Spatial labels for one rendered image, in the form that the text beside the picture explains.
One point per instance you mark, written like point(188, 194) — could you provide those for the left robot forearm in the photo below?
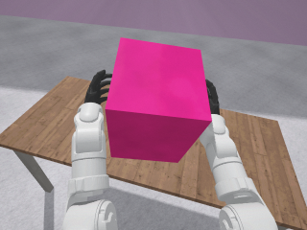
point(88, 156)

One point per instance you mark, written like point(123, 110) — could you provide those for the right robot upper arm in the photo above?
point(246, 216)

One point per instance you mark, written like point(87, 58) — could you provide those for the left robot hand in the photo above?
point(94, 91)

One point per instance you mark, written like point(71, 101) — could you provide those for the carton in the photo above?
point(157, 104)

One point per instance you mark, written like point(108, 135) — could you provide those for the left robot upper arm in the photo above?
point(97, 214)

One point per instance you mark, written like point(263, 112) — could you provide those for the right robot forearm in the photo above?
point(233, 186)

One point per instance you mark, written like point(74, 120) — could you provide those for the right robot hand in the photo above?
point(212, 98)

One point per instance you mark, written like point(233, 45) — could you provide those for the table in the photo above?
point(46, 130)

